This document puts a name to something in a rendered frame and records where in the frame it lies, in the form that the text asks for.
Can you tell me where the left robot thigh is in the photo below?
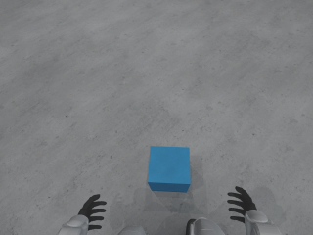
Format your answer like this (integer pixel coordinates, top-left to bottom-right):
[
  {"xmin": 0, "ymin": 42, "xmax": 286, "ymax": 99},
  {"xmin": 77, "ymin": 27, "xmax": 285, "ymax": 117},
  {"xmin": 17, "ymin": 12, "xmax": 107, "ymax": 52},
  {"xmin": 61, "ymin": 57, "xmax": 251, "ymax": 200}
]
[{"xmin": 117, "ymin": 225, "xmax": 149, "ymax": 235}]

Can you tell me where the right robot hand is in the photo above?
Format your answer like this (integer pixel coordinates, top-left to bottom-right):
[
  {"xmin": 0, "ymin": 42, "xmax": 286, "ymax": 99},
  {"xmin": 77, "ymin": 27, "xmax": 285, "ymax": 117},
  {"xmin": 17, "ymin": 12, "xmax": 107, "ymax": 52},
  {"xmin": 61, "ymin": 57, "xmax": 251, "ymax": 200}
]
[{"xmin": 227, "ymin": 186, "xmax": 257, "ymax": 223}]

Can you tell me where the robot right forearm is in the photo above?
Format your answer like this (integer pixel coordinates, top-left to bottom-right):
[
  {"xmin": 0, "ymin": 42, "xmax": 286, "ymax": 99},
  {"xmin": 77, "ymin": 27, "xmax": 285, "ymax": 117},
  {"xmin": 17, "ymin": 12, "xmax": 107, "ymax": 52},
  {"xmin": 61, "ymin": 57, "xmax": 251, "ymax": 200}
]
[{"xmin": 245, "ymin": 210, "xmax": 282, "ymax": 235}]

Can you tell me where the carton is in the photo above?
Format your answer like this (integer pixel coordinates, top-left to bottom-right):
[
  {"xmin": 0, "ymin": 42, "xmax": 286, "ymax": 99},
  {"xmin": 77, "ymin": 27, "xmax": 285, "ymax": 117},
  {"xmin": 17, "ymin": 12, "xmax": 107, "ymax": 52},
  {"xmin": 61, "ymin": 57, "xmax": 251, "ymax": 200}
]
[{"xmin": 148, "ymin": 146, "xmax": 191, "ymax": 193}]

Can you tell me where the left robot hand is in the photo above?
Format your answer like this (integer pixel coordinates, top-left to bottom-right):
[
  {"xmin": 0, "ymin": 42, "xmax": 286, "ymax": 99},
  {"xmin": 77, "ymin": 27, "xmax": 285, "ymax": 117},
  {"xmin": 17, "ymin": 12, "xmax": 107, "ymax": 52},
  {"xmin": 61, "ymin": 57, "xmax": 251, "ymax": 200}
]
[{"xmin": 78, "ymin": 194, "xmax": 107, "ymax": 231}]

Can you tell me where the robot left forearm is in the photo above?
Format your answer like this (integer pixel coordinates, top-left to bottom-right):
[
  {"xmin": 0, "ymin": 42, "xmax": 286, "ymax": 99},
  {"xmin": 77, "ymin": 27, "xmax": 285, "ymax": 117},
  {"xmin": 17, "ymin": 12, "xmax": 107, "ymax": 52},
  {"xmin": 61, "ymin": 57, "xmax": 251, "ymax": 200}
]
[{"xmin": 56, "ymin": 214, "xmax": 89, "ymax": 235}]

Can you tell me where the right robot foot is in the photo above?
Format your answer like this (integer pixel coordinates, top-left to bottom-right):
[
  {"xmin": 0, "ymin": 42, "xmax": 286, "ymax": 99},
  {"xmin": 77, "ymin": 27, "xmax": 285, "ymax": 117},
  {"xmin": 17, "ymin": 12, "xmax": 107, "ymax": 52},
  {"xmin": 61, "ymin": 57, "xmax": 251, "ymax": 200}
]
[{"xmin": 186, "ymin": 219, "xmax": 196, "ymax": 235}]

